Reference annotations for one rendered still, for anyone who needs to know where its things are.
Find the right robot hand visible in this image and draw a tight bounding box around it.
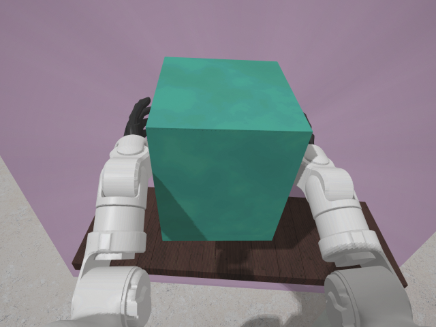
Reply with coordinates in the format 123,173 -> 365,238
304,113 -> 315,144

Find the table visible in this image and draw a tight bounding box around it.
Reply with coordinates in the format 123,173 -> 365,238
72,187 -> 408,327

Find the robot left upper arm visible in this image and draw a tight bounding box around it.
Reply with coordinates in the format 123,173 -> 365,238
43,266 -> 151,327

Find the left robot forearm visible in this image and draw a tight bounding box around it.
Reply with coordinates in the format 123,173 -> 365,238
71,135 -> 153,317

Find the left robot hand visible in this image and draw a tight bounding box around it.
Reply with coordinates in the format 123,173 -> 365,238
124,97 -> 151,138

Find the robot right upper arm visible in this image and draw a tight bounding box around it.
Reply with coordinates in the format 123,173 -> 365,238
324,266 -> 430,327

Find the right robot forearm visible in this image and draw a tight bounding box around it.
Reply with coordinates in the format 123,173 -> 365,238
294,144 -> 413,319

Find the carton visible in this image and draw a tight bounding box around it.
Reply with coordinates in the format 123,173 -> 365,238
146,57 -> 313,241

